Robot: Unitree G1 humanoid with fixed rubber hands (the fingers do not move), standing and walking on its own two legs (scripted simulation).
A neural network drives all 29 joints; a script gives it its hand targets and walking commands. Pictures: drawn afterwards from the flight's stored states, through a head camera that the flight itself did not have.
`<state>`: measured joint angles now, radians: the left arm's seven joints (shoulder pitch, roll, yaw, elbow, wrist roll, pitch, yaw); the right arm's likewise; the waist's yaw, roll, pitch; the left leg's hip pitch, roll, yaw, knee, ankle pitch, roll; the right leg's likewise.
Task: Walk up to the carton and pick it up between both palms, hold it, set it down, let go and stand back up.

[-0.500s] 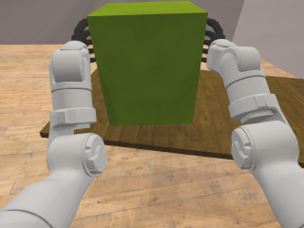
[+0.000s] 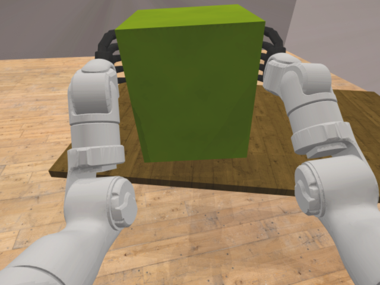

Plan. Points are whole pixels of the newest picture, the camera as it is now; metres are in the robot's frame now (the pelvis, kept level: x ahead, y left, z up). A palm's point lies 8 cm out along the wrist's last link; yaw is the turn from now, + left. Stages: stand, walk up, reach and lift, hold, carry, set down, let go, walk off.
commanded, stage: hold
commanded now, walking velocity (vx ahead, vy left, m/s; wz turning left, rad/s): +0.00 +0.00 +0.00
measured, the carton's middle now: (191, 82) +0.40 +0.00 +0.29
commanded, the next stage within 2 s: none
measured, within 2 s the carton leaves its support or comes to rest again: neither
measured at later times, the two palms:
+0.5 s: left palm (98, 69) +0.37 +0.16 +0.33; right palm (264, 66) +0.37 -0.14 +0.33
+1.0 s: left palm (102, 66) +0.36 +0.16 +0.34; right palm (271, 62) +0.36 -0.15 +0.34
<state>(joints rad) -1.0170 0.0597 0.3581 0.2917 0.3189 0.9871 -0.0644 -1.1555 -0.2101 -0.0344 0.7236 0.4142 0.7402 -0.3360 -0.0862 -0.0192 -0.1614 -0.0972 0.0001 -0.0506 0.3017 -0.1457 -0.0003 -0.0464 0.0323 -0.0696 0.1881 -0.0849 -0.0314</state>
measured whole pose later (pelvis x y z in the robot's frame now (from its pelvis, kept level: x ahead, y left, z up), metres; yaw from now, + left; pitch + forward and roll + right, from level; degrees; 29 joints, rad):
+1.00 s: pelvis +0.01 +0.00 +0.00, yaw +0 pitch -4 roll -1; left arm -1.02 0.07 0.36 0.27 0.34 1.02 -0.11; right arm -1.16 -0.21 -0.02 0.71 0.45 0.76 -0.36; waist -0.09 -0.02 -0.16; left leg -0.06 0.00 -0.05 0.28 -0.15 0.00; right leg 0.00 0.03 -0.07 0.17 -0.09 -0.03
